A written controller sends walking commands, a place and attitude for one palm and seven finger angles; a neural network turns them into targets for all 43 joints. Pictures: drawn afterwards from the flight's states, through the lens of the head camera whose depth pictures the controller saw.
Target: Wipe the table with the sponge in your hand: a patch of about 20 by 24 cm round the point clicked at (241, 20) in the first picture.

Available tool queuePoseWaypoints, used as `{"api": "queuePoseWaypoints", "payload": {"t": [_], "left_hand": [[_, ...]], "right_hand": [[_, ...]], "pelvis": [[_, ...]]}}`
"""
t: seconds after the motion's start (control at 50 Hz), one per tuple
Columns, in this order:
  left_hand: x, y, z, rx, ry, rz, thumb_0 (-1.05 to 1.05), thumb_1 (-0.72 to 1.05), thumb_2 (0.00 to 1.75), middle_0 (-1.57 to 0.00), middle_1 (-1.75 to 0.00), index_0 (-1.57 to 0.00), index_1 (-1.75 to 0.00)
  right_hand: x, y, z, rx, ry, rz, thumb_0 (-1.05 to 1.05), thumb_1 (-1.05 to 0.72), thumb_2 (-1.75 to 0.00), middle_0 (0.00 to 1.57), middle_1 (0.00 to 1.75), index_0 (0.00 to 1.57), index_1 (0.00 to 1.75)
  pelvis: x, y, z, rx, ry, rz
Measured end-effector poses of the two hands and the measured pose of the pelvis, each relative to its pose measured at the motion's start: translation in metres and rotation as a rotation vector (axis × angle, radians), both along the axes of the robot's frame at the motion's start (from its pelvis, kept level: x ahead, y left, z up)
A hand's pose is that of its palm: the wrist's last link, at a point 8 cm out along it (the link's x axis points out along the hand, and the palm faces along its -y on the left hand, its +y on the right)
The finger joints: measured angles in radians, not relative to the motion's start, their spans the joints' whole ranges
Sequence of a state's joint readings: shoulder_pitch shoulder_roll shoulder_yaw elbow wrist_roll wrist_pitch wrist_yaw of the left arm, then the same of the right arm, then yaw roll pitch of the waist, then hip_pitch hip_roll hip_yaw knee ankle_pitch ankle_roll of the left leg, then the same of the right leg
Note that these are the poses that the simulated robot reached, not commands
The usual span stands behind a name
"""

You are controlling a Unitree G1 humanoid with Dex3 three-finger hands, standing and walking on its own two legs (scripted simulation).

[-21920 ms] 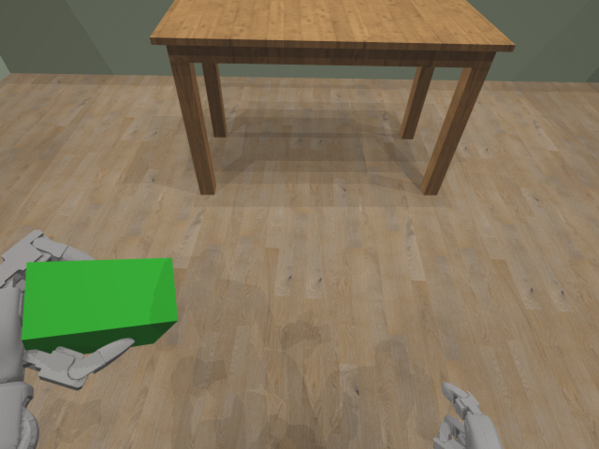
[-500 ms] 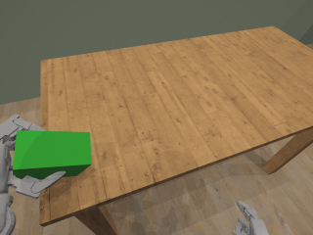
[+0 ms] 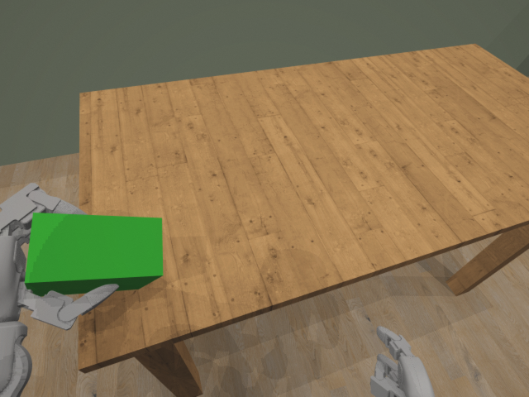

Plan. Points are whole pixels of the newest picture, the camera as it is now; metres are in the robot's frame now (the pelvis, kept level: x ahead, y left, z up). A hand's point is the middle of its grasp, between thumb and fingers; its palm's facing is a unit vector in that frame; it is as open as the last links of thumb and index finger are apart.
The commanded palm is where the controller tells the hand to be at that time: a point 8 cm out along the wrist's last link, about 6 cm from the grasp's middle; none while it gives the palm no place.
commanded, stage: shuffle to correct the standing spot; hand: left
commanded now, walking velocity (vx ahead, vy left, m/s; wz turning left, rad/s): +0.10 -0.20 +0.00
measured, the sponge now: (114, 257) +0.24 +0.21 +0.13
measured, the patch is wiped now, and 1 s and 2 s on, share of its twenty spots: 0.00 0.00 0.00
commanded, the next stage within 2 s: none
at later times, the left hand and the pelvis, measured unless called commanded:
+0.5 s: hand (133, 235) +0.25 +0.18 +0.16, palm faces +0.31 -0.85 -0.42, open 10.2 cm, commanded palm +0.19 +0.23 +0.17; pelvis +0.03 -0.05 -0.01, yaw +0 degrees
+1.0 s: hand (132, 254) +0.23 +0.18 +0.16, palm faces +0.31 -0.85 -0.42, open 10.2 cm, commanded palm +0.17 +0.22 +0.17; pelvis +0.01 -0.06 -0.01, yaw +0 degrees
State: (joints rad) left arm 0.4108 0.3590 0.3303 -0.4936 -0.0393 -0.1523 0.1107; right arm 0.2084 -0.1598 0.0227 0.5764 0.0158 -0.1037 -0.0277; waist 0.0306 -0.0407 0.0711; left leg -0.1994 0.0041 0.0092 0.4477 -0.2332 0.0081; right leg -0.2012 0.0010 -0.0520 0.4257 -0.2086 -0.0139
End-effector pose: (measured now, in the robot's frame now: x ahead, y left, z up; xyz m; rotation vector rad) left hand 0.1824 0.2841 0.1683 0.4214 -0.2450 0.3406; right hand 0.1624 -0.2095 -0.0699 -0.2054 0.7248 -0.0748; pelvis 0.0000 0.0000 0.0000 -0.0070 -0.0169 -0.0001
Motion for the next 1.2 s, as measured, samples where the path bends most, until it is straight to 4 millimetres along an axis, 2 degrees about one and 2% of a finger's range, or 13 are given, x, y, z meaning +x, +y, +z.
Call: {"api": "queuePoseWaypoints", "payload": {"t": [0.12,0.34,0.48,0.56,0.78,0.98,1.2], "left_hand": [[0.011,-0.010,0.012,0.057,-0.020,-0.018,-0.02,-0.52,1.03,-0.70,-1.33,-0.74,-1.32],[0.029,-0.044,-0.005,0.022,0.069,-0.038,-0.02,-0.52,1.03,-0.70,-1.33,-0.74,-1.32],[0.032,-0.060,0.009,0.060,0.011,-0.071,-0.02,-0.52,1.03,-0.70,-1.33,-0.74,-1.32],[0.029,-0.061,0.013,0.080,0.013,-0.062,-0.02,-0.52,1.03,-0.70,-1.33,-0.74,-1.32],[0.013,-0.063,-0.005,0.014,0.078,-0.014,-0.02,-0.52,1.03,-0.70,-1.33,-0.74,-1.32],[0.011,-0.067,0.007,0.046,0.048,-0.046,-0.02,-0.52,1.03,-0.70,-1.33,-0.74,-1.32],[0.013,-0.062,-0.004,0.018,0.088,-0.024,-0.02,-0.52,1.03,-0.70,-1.32,-0.74,-1.32]], "right_hand": [[-0.002,-0.014,-0.003,0.020,0.009,-0.036,0.01,-0.90,-0.89,0.20,0.30,0.20,0.30],[0.011,-0.067,-0.011,-0.013,0.020,-0.092,0.01,-0.90,-0.89,0.20,0.30,0.20,0.30],[0.019,-0.088,-0.007,-0.036,0.000,-0.113,0.01,-0.90,-0.89,0.20,0.30,0.20,0.30],[0.020,-0.090,-0.007,-0.022,-0.002,-0.113,0.01,-0.90,-0.89,0.20,0.30,0.20,0.30],[0.013,-0.081,-0.011,-0.008,0.032,-0.067,0.01,-0.90,-0.89,0.20,0.30,0.20,0.30],[0.008,-0.075,-0.009,0.016,0.009,-0.065,0.01,-0.90,-0.89,0.20,0.30,0.20,0.30],[0.002,-0.081,-0.013,-0.005,0.042,-0.075,0.01,-0.90,-0.89,0.20,0.30,0.20,0.30]], "pelvis": [[0.009,-0.012,-0.001,-0.007,0.012,0.000],[0.024,-0.039,-0.008,-0.012,0.022,-0.006],[0.026,-0.052,-0.011,-0.007,0.015,-0.004],[0.024,-0.057,-0.011,-0.007,0.013,-0.003],[0.016,-0.063,-0.009,-0.010,0.009,-0.001],[0.009,-0.062,-0.008,-0.010,0.008,-0.002],[0.013,-0.061,-0.008,-0.010,0.015,-0.002]]}}
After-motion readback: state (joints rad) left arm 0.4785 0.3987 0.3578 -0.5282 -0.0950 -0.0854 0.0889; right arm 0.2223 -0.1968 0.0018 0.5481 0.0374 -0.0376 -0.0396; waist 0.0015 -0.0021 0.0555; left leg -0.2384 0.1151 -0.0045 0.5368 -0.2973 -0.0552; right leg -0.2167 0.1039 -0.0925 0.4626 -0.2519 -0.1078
